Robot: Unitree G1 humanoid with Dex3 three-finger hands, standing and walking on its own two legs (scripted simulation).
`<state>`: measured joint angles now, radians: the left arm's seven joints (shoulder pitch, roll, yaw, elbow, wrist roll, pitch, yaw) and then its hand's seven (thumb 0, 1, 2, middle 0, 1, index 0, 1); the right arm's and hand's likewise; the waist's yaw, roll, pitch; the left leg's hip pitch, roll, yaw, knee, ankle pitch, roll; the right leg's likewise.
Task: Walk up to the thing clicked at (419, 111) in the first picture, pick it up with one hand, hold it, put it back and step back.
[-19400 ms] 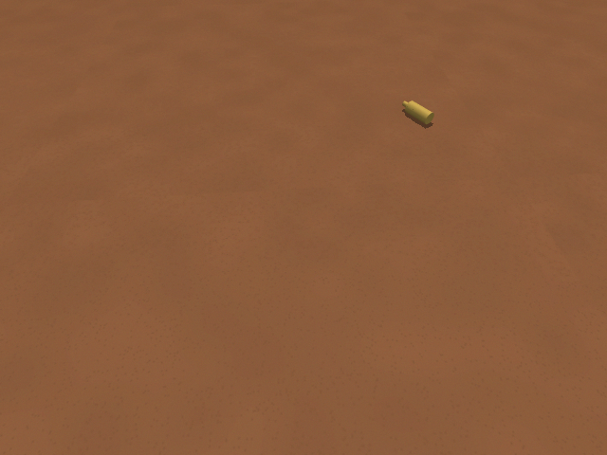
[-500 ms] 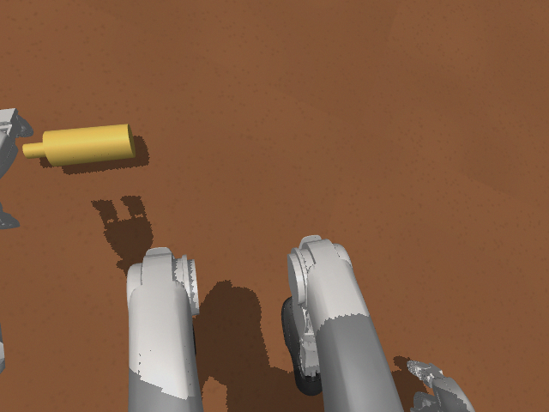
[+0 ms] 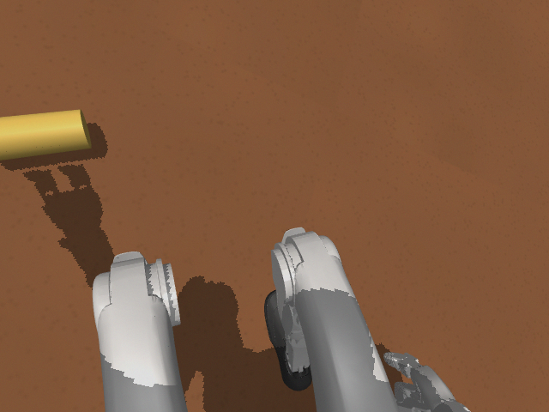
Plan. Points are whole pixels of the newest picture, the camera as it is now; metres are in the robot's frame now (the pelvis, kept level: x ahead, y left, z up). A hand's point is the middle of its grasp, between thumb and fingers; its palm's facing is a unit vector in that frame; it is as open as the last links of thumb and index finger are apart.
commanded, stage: rise first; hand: left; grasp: from above
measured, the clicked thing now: (23, 136) +0.54 +0.35 -0.31
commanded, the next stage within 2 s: approach in 1.90 s
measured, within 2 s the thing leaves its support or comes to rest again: neither
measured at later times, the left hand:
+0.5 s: hand out of the picture +0.46 +0.37 -0.18, palm faces -0.46 -0.10 -0.88, open 14.0 cm
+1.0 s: hand out of the picture +0.47 +0.37 -0.19, palm faces -0.45 -0.10 -0.88, open 14.0 cm
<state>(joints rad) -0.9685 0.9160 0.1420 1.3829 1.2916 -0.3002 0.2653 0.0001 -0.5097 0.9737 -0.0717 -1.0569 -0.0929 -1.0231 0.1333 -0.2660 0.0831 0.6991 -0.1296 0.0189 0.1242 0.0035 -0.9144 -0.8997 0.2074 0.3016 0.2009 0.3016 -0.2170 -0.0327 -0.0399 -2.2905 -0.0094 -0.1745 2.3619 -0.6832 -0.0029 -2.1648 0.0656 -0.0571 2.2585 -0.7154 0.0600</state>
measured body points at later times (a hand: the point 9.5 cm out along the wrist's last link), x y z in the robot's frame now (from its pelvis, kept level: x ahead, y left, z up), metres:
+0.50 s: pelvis +0.00 +0.00 -0.02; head +0.26 +0.10 +0.34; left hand +0.48 +0.38 -0.13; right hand +0.06 -0.27 -0.11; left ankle +0.07 +0.12 -0.32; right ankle +0.10 -0.14 -0.32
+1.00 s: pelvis +0.00 +0.00 -0.02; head +0.26 +0.11 +0.33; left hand +0.49 +0.37 -0.14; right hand +0.06 -0.27 -0.11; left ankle +0.07 +0.12 -0.32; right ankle +0.10 -0.14 -0.32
